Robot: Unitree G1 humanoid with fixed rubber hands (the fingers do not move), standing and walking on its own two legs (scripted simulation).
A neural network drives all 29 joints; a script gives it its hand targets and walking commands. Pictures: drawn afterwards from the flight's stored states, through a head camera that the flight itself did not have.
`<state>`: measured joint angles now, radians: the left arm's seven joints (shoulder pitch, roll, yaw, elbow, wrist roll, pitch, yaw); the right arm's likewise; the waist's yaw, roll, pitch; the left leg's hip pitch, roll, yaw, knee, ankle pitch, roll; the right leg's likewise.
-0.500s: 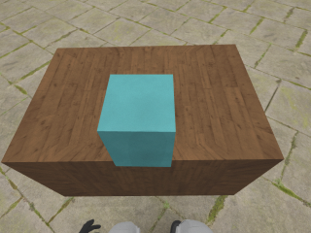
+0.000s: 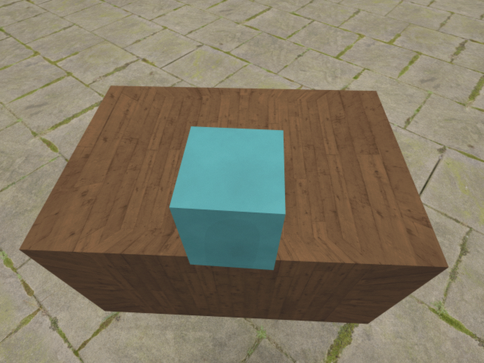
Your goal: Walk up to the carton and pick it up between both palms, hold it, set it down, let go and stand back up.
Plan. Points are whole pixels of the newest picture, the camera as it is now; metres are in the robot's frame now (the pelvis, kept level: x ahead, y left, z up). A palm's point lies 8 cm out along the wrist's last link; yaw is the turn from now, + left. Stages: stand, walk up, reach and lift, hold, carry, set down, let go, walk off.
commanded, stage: walk up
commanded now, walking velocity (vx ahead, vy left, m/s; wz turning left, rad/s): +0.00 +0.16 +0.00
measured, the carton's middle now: (234, 201) +0.44 +0.03 -0.08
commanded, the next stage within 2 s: stand in 1.16 s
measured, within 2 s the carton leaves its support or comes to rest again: neither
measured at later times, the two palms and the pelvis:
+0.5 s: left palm out of the picture -0.02 +0.27 -0.16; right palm out of the picture +0.00 -0.15 -0.13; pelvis +0.00 +0.06 +0.00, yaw -1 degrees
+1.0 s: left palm out of the picture -0.01 +0.25 -0.15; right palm out of the picture -0.01 -0.15 -0.15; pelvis +0.02 +0.05 +0.00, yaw -1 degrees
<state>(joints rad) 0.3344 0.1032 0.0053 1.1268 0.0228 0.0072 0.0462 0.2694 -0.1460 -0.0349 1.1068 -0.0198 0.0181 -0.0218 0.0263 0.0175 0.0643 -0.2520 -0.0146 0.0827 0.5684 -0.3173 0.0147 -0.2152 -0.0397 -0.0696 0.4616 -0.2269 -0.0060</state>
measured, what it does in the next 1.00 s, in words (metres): steps on the spot: left foot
